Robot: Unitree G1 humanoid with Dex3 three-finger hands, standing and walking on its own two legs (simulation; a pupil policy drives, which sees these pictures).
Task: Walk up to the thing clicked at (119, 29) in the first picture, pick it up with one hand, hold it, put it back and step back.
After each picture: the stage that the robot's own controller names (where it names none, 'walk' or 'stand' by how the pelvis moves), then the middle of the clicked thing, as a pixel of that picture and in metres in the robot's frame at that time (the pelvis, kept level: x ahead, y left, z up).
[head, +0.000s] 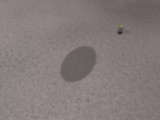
stand; (120, 29) +1.78 -0.56 -0.72
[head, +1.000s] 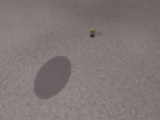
walk; (92, 32) +1.72 -0.06 -0.69
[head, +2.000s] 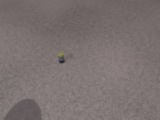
walk; (61, 57) +1.17 +0.27 -0.72
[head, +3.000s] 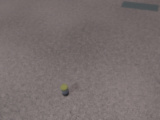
walk; (64, 90) +0.79 +0.24 -0.72
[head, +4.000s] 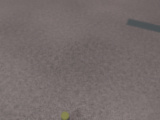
walk; (65, 118) +0.56 +0.15 -0.71
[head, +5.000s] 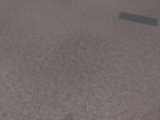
stand; out of the picture +0.46 +0.18 -0.72
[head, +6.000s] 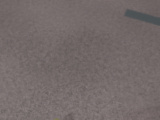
stand; out of the picture +0.42 +0.15 -0.71
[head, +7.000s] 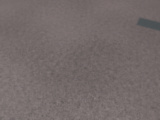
stand; out of the picture +0.37 +0.16 -0.72
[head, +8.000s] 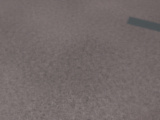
stand; out of the picture +0.37 +0.16 -0.72
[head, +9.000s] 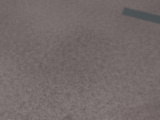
stand; out of the picture +0.40 +0.18 -0.71
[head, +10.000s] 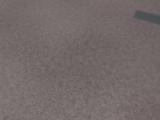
stand; out of the picture +0.35 +0.18 -0.70
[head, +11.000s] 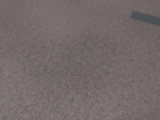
stand; out of the picture +0.36 +0.18 -0.72
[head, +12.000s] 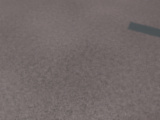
stand; out of the picture +0.33 +0.19 -0.73
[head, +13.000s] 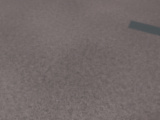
stand; out of the picture +0.32 +0.19 -0.72
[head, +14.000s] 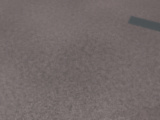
go down; out of the picture +0.33 +0.18 -0.72
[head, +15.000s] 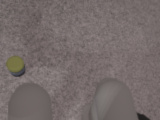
go down; (16, 67) +0.43 +0.20 -0.29
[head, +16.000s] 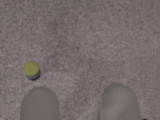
approach; (32, 71) +0.43 +0.18 -0.31
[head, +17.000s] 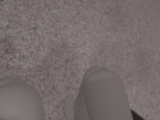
close in; out of the picture +0.42 +0.22 -0.23
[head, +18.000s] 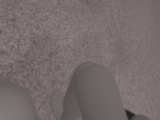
close; out of the picture +0.42 +0.23 -0.23
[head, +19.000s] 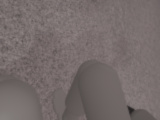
lift; out of the picture +0.40 +0.22 -0.23
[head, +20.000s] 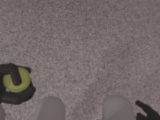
lift; (20, 86) +0.32 +0.20 -0.04
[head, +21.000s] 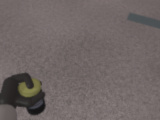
hold; (33, 97) +0.32 +0.17 +0.01
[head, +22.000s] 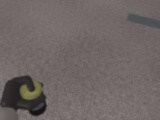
hold; (34, 98) +0.32 +0.17 +0.00
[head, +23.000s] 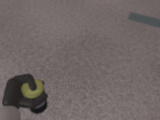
hold; (35, 96) +0.32 +0.16 +0.00
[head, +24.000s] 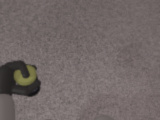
crouch; (28, 81) +0.37 +0.17 -0.06
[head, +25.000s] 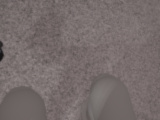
lower; out of the picture +0.47 +0.23 -0.13
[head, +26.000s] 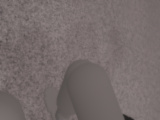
lower; out of the picture +0.45 +0.24 -0.24
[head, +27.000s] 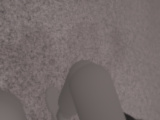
lower; out of the picture +0.45 +0.24 -0.23
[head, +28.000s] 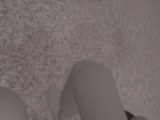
lower; out of the picture +0.45 +0.24 -0.23
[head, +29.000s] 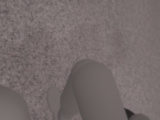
lower; out of the picture +0.44 +0.23 -0.23
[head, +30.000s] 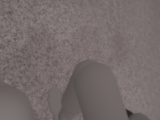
open; out of the picture +0.43 +0.22 -0.24
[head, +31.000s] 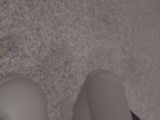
stand; out of the picture +0.43 +0.21 -0.24
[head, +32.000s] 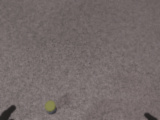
stand; (51, 107) +0.39 +0.16 -0.56
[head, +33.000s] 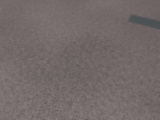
stand; out of the picture +0.37 +0.16 -0.66
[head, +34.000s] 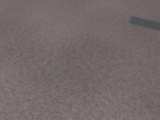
stand; out of the picture +0.36 +0.16 -0.66
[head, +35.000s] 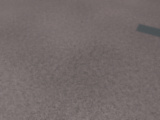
stand; out of the picture +0.38 +0.16 -0.72
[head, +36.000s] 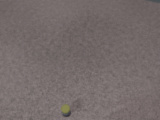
walk; (66, 110) +0.45 +0.13 -0.70
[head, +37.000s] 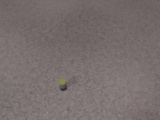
walk; (62, 84) +0.71 +0.17 -0.70
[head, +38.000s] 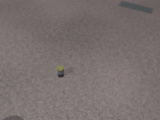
stand; (60, 71) +0.99 +0.19 -0.70
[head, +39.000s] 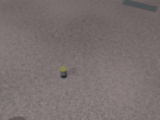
stand; (63, 72) +0.98 +0.17 -0.72
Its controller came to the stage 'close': yes
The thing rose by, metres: 0.72
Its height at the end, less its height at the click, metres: +0.00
